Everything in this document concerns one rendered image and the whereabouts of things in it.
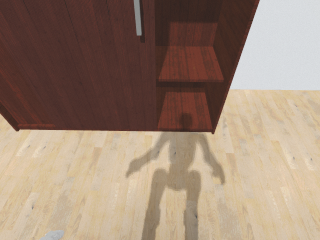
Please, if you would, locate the wardrobe door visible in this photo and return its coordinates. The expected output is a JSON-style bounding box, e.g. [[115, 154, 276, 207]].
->
[[0, 39, 54, 124], [0, 0, 157, 130]]

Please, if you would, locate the robot left hand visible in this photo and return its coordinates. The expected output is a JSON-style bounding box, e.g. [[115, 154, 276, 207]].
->
[[39, 230, 64, 240]]

